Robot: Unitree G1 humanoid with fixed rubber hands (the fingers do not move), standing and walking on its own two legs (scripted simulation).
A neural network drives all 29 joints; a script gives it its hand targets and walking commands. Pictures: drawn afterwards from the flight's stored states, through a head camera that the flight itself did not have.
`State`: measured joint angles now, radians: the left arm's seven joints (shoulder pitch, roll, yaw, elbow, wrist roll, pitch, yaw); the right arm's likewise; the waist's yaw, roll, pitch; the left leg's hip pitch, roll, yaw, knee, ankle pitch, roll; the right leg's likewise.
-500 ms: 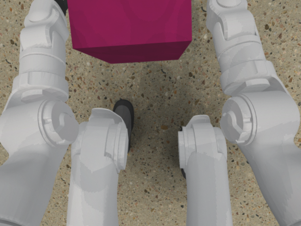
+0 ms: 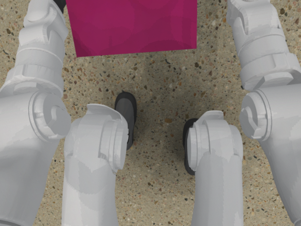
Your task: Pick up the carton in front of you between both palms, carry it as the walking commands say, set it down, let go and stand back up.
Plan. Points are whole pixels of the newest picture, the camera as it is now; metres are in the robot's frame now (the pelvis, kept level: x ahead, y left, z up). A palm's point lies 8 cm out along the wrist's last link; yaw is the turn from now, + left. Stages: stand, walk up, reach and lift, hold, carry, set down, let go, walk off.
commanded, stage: set down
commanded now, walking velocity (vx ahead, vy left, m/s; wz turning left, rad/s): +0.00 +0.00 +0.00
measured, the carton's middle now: (139, 3) +0.52 +0.09 -0.25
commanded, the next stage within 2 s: let go in 1.18 s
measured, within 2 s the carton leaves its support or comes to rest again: neither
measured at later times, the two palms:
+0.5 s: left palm out of the picture +0.51 +0.26 -0.07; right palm out of the picture +0.59 -0.11 -0.06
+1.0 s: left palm out of the picture +0.51 +0.27 +0.08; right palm out of the picture +0.59 -0.12 +0.08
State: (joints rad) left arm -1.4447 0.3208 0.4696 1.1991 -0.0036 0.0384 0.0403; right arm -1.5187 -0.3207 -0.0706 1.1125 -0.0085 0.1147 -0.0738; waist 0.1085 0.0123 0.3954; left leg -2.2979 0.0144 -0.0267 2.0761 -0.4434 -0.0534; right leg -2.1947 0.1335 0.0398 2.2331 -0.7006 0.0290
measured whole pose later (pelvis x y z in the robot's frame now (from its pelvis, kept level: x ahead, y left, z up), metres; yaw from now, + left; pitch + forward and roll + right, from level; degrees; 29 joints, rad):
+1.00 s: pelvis +0.02 +0.01 +0.18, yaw -1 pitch +48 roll -1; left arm -1.09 0.23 0.35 0.74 -0.08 0.21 0.07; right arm -1.28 -0.36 -0.16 0.93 0.02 0.23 -0.02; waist 0.13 -0.04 -0.05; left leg -1.94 -0.01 -0.03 1.45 -0.35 -0.02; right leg -1.85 0.07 0.04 1.55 -0.54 0.02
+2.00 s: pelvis +0.12 +0.02 +0.39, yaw +1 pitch +11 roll +0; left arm 0.17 0.19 0.04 0.41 -0.02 0.01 -0.07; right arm 0.03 -0.18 -0.10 0.53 -0.04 -0.01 0.01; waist 0.06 0.01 0.02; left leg -0.51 -0.03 -0.04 0.52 -0.20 0.00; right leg -0.41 0.01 0.06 0.55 -0.33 0.01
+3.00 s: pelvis +0.14 +0.03 +0.39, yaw -1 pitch +0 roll +0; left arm 0.22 0.35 0.03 0.72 0.04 0.02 0.02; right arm 0.17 -0.33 -0.04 0.78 -0.04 0.00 -0.02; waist -0.01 -0.05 0.01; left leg -0.24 -0.02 -0.01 0.52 -0.27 0.02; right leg -0.12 0.01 0.08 0.46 -0.35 0.02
